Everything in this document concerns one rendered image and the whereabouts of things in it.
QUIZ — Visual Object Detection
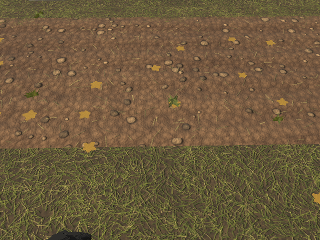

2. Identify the left robot hand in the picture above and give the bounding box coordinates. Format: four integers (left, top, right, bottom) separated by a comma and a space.
46, 230, 92, 240

